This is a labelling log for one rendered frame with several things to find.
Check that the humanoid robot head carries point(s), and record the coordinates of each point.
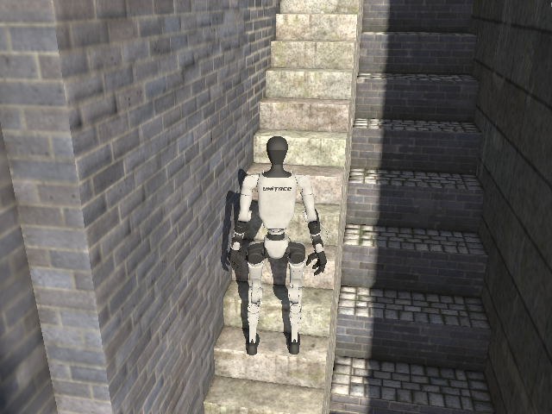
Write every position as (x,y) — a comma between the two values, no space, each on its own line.
(276,150)

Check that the left robot upper arm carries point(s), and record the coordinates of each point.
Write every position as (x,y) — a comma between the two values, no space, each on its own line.
(249,182)

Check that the right robot upper arm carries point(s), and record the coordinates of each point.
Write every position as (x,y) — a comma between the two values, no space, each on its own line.
(304,183)

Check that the right robot forearm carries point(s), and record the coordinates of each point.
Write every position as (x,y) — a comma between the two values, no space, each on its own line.
(316,235)

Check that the robot right foot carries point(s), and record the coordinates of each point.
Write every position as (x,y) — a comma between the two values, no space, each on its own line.
(294,347)

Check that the left robot forearm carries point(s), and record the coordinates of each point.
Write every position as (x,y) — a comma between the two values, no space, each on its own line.
(238,233)

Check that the right robot hand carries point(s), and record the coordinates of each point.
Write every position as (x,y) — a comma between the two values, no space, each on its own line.
(321,261)

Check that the left robot hand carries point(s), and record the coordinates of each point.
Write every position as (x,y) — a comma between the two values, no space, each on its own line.
(233,258)

